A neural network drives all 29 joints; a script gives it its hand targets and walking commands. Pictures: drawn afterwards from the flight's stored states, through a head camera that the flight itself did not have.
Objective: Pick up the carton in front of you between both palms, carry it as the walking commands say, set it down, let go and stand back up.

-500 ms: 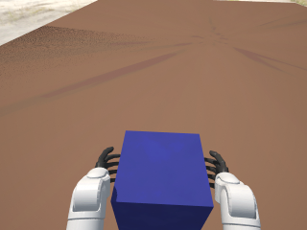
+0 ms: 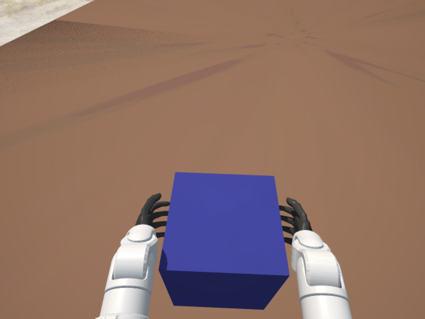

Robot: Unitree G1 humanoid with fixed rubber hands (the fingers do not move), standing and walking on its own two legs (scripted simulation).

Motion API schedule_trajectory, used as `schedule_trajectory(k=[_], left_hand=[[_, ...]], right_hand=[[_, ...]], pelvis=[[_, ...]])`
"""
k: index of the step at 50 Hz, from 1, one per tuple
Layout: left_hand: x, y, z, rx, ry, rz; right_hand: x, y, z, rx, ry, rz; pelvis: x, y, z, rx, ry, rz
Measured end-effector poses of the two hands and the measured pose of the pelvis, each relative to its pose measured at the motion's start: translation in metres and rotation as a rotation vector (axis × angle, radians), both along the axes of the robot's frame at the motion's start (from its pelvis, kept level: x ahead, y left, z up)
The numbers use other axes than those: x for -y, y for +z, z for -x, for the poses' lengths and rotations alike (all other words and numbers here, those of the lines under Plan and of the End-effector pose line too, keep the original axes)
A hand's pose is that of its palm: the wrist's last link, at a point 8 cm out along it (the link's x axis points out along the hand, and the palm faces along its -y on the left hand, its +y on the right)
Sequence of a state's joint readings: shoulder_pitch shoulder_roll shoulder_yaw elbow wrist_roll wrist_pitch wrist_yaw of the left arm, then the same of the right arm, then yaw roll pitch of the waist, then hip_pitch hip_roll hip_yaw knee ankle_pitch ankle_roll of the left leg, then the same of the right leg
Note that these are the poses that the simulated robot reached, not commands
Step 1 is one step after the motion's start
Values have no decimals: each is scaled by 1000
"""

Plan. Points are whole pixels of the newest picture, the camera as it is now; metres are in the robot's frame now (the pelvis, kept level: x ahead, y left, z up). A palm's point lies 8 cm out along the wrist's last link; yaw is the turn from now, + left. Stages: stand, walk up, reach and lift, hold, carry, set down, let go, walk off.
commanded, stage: carry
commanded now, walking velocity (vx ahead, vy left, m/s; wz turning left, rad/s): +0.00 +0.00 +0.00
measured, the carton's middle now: (221, 244) +0.32 +0.00 -0.05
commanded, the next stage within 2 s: hold in 0.30 s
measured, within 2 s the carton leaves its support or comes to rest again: neither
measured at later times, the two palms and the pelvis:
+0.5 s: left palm (154, 232) +0.29 +0.13 +0.04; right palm (316, 250) +0.26 -0.17 +0.04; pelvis +0.00 +0.01 +0.01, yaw -6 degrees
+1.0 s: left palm (146, 218) +0.31 +0.15 +0.05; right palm (305, 248) +0.26 -0.15 +0.05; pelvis +0.01 +0.05 +0.01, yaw -11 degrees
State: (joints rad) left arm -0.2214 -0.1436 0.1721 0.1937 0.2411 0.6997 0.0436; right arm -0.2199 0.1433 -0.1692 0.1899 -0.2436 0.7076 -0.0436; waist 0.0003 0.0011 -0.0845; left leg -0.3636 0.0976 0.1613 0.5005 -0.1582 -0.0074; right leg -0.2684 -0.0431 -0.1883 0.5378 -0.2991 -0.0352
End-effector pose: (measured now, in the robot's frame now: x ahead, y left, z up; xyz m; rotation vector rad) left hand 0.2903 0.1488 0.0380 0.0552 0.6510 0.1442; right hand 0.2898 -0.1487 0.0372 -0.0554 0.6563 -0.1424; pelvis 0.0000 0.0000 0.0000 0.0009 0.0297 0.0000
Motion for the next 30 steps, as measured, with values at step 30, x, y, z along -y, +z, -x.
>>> schedule_trajectory(k=[30], left_hand=[[27,8,-7,-19,-178,-1]], right_hand=[[25,8,40,-18,-149,0]], pelvis=[[-18,9,2,160,-146,13]])
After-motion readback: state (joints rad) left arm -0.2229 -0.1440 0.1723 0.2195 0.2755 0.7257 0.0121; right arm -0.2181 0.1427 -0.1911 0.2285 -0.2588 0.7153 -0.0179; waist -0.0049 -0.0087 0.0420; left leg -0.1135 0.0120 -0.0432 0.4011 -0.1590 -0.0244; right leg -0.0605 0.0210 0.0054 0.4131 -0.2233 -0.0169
